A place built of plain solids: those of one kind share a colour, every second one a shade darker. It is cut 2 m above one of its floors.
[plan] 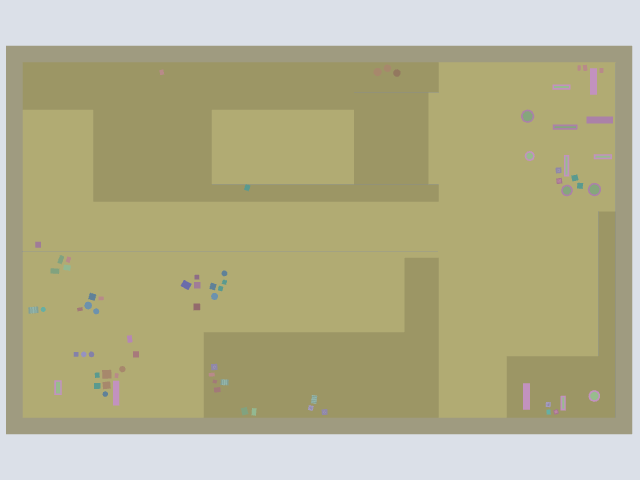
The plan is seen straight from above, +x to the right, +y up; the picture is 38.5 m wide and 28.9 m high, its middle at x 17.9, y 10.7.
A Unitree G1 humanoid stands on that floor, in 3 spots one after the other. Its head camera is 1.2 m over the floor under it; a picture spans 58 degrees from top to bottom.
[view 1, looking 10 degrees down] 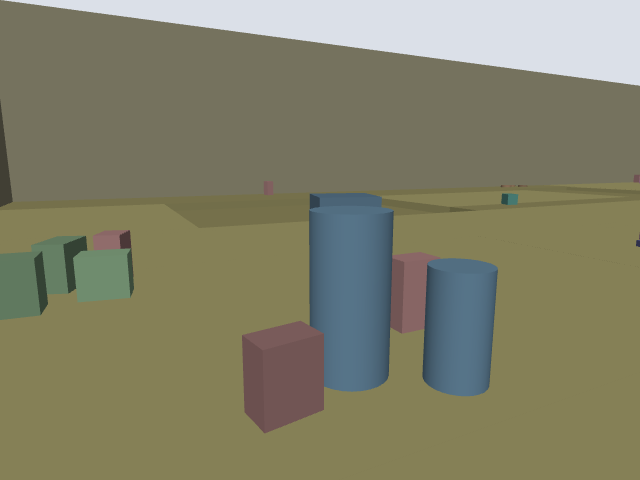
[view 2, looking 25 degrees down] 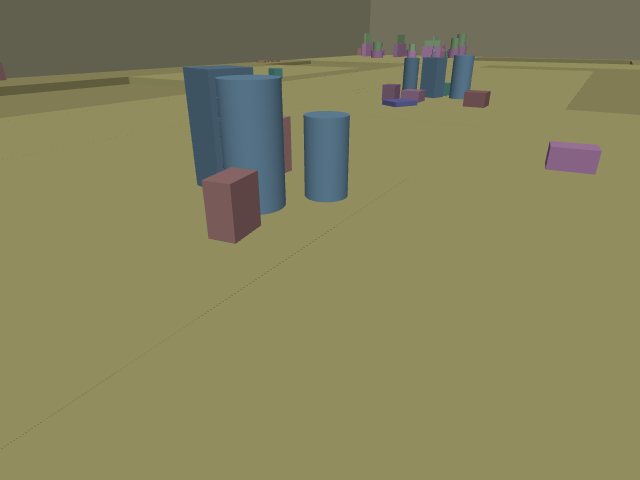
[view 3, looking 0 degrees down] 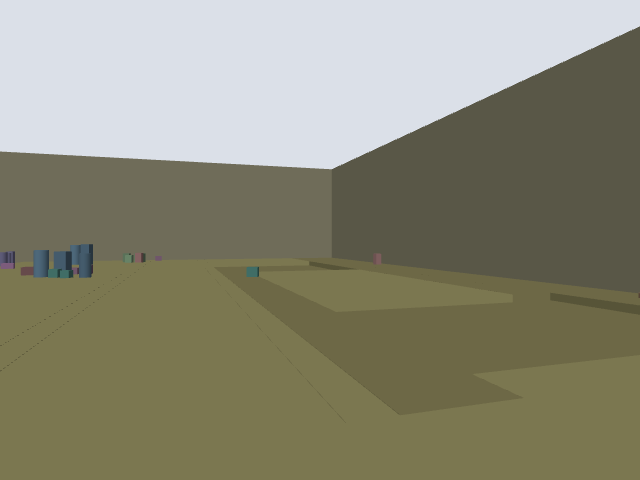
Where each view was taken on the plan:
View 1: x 2.75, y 4.70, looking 64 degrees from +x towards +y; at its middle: bin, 2.25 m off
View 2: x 1.46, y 4.61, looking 32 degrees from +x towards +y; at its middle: floor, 2.84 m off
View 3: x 27.70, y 11.56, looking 162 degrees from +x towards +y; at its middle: wall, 29.13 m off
